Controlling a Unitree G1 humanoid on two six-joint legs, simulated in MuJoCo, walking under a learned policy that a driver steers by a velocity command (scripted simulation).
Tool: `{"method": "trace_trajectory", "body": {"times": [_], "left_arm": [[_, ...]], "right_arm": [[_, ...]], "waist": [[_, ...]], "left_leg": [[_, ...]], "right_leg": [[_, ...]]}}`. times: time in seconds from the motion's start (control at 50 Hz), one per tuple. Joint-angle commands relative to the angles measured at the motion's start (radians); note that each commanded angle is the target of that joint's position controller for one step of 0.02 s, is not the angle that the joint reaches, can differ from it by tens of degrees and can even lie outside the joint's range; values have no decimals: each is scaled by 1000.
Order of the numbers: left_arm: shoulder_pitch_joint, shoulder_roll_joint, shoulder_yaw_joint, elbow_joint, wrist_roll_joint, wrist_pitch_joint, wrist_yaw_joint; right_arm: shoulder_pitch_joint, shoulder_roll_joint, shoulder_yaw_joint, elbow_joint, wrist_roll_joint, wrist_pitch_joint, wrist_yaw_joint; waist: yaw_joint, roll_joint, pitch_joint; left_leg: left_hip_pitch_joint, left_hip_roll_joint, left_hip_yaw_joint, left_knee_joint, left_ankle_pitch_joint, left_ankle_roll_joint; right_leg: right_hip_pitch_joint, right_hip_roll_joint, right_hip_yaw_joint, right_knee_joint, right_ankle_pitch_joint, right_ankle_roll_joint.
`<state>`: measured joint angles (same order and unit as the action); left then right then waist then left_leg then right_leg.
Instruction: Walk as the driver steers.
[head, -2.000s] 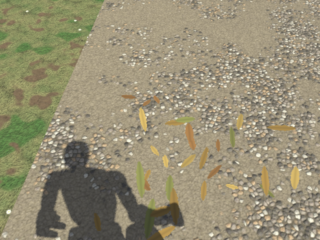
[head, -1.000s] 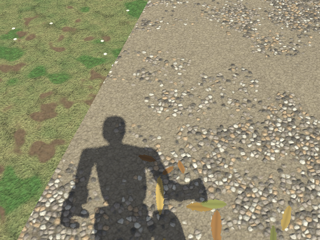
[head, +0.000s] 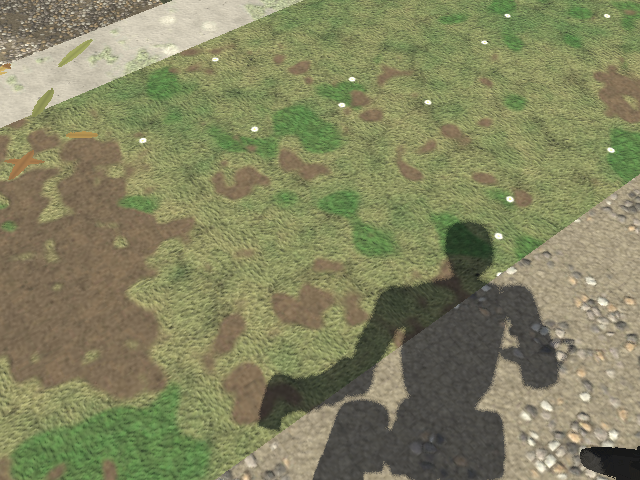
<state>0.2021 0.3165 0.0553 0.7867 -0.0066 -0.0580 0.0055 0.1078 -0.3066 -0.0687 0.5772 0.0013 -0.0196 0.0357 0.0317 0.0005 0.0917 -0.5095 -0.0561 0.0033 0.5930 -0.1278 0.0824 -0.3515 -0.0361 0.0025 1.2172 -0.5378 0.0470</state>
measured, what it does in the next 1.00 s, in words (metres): walks ahead, turning left: right foot, then left foot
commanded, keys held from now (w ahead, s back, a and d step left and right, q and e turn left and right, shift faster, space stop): q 0.22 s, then w+q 0.18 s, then w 0.50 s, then w+q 0.10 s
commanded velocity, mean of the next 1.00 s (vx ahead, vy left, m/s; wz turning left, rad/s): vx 0.32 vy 0.00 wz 0.38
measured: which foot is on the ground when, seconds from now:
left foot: down 0.00-0.38, up 0.40-0.80, down 0.82-1.00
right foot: up 0.00-0.36, down 0.38-0.82, up 0.84-1.00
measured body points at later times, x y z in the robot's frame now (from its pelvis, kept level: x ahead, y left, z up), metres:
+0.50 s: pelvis +0.12 -0.04 +0.02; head +0.13 -0.06 +0.47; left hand +0.14 +0.26 -0.07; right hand +0.36 -0.25 -0.07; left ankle +0.11 +0.09 -0.66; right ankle +0.15 -0.16 -0.72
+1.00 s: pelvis +0.30 +0.09 +0.03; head +0.32 +0.11 +0.47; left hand +0.30 +0.39 -0.09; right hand +0.50 -0.13 -0.08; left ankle +0.27 +0.18 -0.72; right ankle +0.35 -0.06 -0.64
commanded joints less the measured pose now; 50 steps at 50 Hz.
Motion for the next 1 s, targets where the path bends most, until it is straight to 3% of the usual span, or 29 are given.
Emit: {"method": "trace_trajectory", "body": {"times": [0.02,0.06,0.08,0.14,0.24,0.3,0.34,0.36,0.38,0.4,0.42,0.44,0.46,0.48,0.52,0.64,0.72,0.76,0.78,0.8,0.82,0.84,0.86,0.88,0.9,0.92,0.94,1.0], "left_arm": [[8,131,25,-85,13,0,19],[39,123,26,-78,16,24,23],[48,107,22,-74,19,28,26],[10,83,13,-84,24,38,34],[-78,73,9,-115,12,47,26],[-103,83,14,-133,1,27,11],[-61,79,22,-128,-6,9,3],[-15,80,28,-114,-6,1,2],[65,131,44,-101,9,-3,7],[126,214,61,-90,36,3,9],[119,224,70,-85,48,-9,-1],[71,162,55,-103,32,-16,4],[47,118,43,-105,17,-17,9],[48,99,36,-103,9,-16,10],[85,88,29,-83,14,-23,11],[155,128,36,-41,-3,-20,5],[204,167,44,-10,-20,-11,-6],[201,180,48,2,-30,-2,-7],[189,179,46,5,-32,0,-5],[196,152,37,9,-29,-2,-4],[180,96,13,-16,-8,-9,-4],[234,-8,-21,-65,5,-32,-3],[189,92,4,-57,-20,-51,-4],[127,133,18,-78,-38,-60,-10],[88,121,15,-78,-29,-61,-10],[64,110,16,-81,-8,-61,-9],[69,99,18,-83,2,-56,-11],[69,55,8,-90,12,-40,-19]], "right_arm": [[83,-140,-45,-57,15,-5,-15],[43,-147,-46,-63,-9,1,-22],[40,-152,-48,-60,-12,0,-27],[52,-164,-53,-46,-3,10,-47],[44,-157,-50,-49,4,41,-67],[66,-156,-48,-45,8,42,-60],[68,-143,-41,-41,13,41,-57],[65,-125,-35,-40,15,42,-59],[80,-73,-20,-42,15,39,-61],[87,-25,-7,-72,24,29,-58],[26,-92,-21,-106,16,8,-54],[29,-136,-35,-88,13,3,-51],[65,-132,-38,-56,8,4,-48],[88,-116,-36,-38,4,2,-45],[69,-77,-27,-30,7,-11,-34],[-85,-4,8,-62,11,-38,-14],[-130,-21,7,-69,25,-48,4],[-90,-44,-2,-62,29,-53,7],[-18,-64,-14,-38,26,-53,3],[108,-107,-38,3,22,-50,-6],[290,-165,-57,34,9,-44,-19],[355,-273,-73,48,-2,-38,-23],[363,-192,-53,58,5,-43,-19],[300,-145,-34,59,9,-49,-17],[247,-112,-23,56,6,-51,-16],[200,-91,-15,54,2,-51,-12],[171,-74,-9,52,-5,-53,-11],[155,-85,-16,66,7,-62,-18]], "waist": [[-36,18,-257],[7,61,-235],[13,67,-244],[3,72,-265],[-29,120,-239],[-50,167,-212],[-20,168,-192],[9,147,-174],[31,46,-198],[18,-183,-181],[23,-242,-93],[7,-180,-51],[-8,-153,-47],[-11,-147,-53],[3,-132,-34],[61,-149,-33],[76,-160,-18],[34,-166,-25],[-17,-153,-63],[-77,-114,-146],[-162,-16,-296],[-128,290,-396],[-159,225,-382],[-138,192,-255],[-117,128,-194],[-90,98,-136],[-57,106,-113],[-14,84,-87]], "left_leg": [[426,274,-377,-213,410,211],[269,239,-339,-246,435,204],[238,228,-317,-245,472,206],[227,208,-316,-233,427,196],[192,163,-394,-261,-67,148],[186,164,-476,-273,-320,145],[154,144,-505,-244,-408,126],[96,107,-490,-201,-452,97],[-34,42,-408,-19,-534,37],[-248,-101,-177,239,-506,-17],[-372,-20,-185,381,-418,-34],[-376,13,-199,442,-334,-46],[-361,18,-186,470,-269,-65],[-349,24,-171,486,-220,-76],[-318,36,-139,494,-121,-86],[-163,90,-10,166,22,-111],[-30,70,28,2,-22,-87],[65,57,35,-74,-33,-49],[190,37,50,-121,-11,-25],[382,29,46,-145,-9,5],[670,192,-139,-125,-42,64],[916,438,-606,-231,-194,219],[865,441,-712,-305,-308,241],[774,406,-571,-308,-272,207],[664,354,-457,-323,-195,182],[562,310,-396,-352,-110,174],[488,281,-353,-378,-20,169],[385,258,-281,-431,116,193]], "right_leg": [[-308,-47,83,43,84,5],[-202,-34,70,-16,119,14],[-179,-25,63,-54,129,23],[-182,-1,72,-177,182,44],[-144,30,95,-375,275,41],[-81,51,83,-509,225,13],[38,60,66,-660,237,-18],[142,44,60,-770,279,-41],[300,-109,193,-840,200,-100],[391,-306,482,-946,-19,-208],[314,-384,696,-1022,-179,-289],[283,-345,616,-1017,-184,-276],[285,-285,517,-1012,-118,-237],[291,-249,448,-1017,-54,-213],[262,-209,328,-1043,96,-206],[242,-175,140,-1062,353,-213],[244,-212,132,-1035,385,-218],[257,-239,140,-995,468,-206],[244,-224,109,-921,615,-187],[210,-175,49,-759,756,-159],[37,-127,-5,-467,616,-114],[-337,36,-36,-114,70,-47],[-444,11,84,33,-9,-47],[-504,-41,76,59,68,-64],[-476,-75,60,27,154,-69],[-446,-92,54,-33,213,-62],[-393,-106,60,-71,252,-57],[-341,-95,43,-184,303,-22]]}}
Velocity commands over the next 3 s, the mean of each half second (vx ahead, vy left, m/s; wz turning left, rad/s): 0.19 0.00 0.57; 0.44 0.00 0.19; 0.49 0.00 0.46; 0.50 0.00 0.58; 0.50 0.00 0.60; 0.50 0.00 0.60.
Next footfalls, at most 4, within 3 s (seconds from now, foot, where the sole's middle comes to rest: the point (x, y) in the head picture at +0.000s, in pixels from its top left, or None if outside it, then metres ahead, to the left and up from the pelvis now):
0.38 right None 0.18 -0.14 -0.76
0.82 left None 0.30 0.19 -0.76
1.28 right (298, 349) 0.66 0.09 -0.76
1.78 left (129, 325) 0.71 0.47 -0.76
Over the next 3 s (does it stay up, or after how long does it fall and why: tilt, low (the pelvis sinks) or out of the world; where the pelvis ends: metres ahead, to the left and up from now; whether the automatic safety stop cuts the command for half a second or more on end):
stays up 0.93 0.85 0.02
